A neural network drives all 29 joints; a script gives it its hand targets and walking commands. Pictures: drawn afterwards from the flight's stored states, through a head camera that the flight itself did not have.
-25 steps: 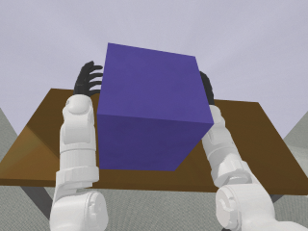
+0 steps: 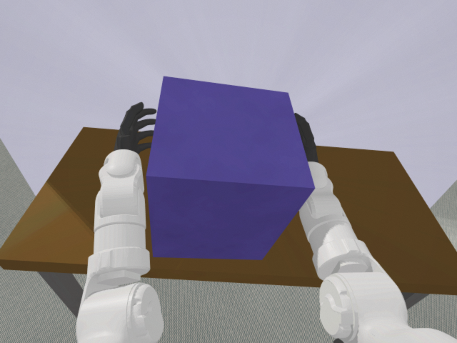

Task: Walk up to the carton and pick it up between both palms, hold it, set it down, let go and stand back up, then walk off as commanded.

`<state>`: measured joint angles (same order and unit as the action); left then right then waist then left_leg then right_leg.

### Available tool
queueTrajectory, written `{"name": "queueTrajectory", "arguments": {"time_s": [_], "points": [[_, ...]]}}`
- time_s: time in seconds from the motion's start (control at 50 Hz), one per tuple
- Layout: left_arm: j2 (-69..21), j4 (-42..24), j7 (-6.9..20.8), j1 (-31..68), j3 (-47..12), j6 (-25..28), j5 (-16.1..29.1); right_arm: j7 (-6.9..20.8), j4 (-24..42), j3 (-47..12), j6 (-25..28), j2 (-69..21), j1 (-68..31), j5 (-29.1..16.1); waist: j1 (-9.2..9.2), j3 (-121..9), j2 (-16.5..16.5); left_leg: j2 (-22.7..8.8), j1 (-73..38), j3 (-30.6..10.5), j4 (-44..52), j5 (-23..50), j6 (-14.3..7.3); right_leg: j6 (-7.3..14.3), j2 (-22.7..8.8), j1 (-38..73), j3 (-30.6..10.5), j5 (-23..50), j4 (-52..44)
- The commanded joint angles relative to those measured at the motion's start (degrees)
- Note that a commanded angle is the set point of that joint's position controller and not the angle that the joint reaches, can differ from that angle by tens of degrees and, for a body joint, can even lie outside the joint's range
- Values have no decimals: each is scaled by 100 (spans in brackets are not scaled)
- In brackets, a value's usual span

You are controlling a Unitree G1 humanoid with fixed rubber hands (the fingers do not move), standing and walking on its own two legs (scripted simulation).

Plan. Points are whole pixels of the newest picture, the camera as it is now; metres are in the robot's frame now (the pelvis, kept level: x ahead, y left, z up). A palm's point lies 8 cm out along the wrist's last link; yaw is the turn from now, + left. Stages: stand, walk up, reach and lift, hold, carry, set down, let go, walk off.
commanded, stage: set down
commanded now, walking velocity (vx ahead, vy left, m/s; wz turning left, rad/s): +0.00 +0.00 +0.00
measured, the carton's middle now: (218, 177) +0.37 +0.04 +0.12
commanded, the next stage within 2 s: none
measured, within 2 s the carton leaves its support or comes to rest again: rests again in 1.56 s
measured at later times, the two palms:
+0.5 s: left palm (136, 161) +0.39 +0.18 +0.13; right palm (301, 164) +0.40 -0.12 +0.13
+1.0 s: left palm (140, 170) +0.40 +0.18 +0.10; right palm (296, 170) +0.41 -0.12 +0.10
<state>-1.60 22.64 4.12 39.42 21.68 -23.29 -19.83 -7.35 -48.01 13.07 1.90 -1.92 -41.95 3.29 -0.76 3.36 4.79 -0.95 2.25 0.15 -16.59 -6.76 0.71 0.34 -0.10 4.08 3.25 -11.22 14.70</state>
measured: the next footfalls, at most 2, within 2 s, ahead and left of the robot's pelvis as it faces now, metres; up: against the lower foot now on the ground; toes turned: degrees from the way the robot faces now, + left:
none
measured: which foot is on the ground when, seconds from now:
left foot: down 0.00-1.00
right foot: down 0.00-1.00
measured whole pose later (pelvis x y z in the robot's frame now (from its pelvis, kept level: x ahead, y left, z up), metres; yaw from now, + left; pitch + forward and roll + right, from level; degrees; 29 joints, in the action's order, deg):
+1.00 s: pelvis +0.02 +0.00 +0.00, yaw -2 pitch +0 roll +0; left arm -3.4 36.5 3.3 38.7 27.3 -10.0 -20.2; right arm -3.8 -54.0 22.8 7.1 -3.5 -42.1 14.1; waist -4.0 0.4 3.2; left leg -2.1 8.8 3.3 -15.0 -6.4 0.9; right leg 0.6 0.3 -3.6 2.2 -10.5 13.9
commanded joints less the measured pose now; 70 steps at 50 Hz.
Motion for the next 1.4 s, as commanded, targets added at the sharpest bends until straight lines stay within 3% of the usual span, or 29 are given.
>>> {"name": "queueTrajectory", "arguments": {"time_s": [0.0, 0.3, 0.54, 0.8, 1.1, 1.38], "points": [[-2781, -42, 545, 3339, -2265, 426, 438, 603, 1012, -1236, 482, -2328, -3905, 229, 145, -2292, -697, 117, -1315, 446, -137, 1527, 181, -274, 210, -470, 397, 930, -220], [-2640, 515, 475, 3275, -1649, 890, 210, 758, 534, -975, 595, -2579, -3791, 580, -220, -2302, -502, 167, -967, 629, -44, 1630, 99, -358, 162, -216, 276, 1314, -170], [-2687, 666, 434, 3350, -1520, 1230, 196, 809, 306, -850, 682, -2818, -3590, 817, -198, -2619, -512, 157, -778, 689, -95, 1941, 102, -416, 130, -89, 226, 1903, -19], [-2834, 855, 314, 3253, -1412, 1492, 148, 949, 72, -687, 794, -2908, -3415, 1053, -278, -2818, -610, 62, -935, 684, -246, 2505, 140, -303, 184, -489, 227, 1814, -65], [-2775, 1235, 251, 3342, -1068, 1836, 33, 1034, -47, -457, 837, -3143, -3317, 1411, -368, -2967, -440, 72, -429, 767, -110, 2122, 8, -348, 94, -295, 134, 2068, 44], [-2859, 1318, 194, 3323, -1005, 2093, -38, 1086, -187, -258, 940, -3265, -3129, 1643, -372, -3015, -552, 30, -478, 786, -161, 2302, 40, -294, 127, -478, 151, 1952, 51]]}}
